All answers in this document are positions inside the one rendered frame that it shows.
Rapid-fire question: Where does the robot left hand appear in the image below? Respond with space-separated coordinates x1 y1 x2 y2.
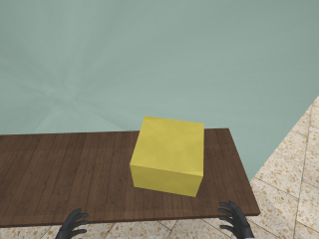
55 208 89 239

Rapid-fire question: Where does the carton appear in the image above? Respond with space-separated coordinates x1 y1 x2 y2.
130 116 204 197

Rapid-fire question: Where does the robot right hand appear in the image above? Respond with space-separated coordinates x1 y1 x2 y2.
217 200 255 239

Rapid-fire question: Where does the table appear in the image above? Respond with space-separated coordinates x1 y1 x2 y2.
0 127 261 228

